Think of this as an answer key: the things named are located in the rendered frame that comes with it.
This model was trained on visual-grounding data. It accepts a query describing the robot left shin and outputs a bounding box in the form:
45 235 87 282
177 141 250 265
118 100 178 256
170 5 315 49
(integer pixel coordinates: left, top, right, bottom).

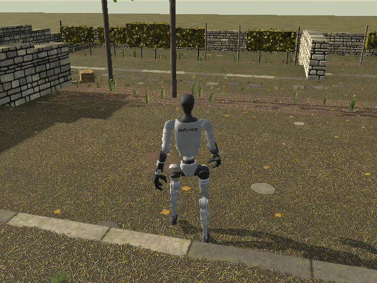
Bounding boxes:
170 181 178 217

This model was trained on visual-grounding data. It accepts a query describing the right robot upper arm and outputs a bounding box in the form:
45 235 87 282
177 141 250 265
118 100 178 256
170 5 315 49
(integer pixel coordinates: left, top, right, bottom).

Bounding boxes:
200 119 216 150

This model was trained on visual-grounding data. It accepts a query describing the robot right shin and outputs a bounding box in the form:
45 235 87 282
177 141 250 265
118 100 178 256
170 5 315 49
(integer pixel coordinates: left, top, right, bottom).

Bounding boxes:
200 199 209 239

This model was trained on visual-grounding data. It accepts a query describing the left robot hand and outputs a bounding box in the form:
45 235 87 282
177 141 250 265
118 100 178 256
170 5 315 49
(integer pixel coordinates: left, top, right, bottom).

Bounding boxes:
153 174 167 190

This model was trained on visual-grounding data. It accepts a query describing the left robot upper arm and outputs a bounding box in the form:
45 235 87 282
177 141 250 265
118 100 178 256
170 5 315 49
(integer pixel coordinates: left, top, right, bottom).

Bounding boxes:
161 120 176 153

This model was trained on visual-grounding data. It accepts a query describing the right robot hand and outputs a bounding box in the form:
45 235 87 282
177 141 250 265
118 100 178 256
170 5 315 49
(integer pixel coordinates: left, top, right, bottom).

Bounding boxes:
207 157 221 168

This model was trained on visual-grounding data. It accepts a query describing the robot shin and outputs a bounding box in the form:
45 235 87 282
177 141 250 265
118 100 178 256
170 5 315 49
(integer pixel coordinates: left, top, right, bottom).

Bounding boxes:
170 181 178 217
200 199 209 239

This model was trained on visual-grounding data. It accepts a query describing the robot left forearm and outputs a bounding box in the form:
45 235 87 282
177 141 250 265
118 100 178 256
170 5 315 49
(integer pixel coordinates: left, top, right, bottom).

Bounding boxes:
155 145 167 175

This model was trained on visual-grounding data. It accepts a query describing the robot right forearm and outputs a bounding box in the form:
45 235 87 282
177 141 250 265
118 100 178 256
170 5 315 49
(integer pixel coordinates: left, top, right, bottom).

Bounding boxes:
210 141 220 160

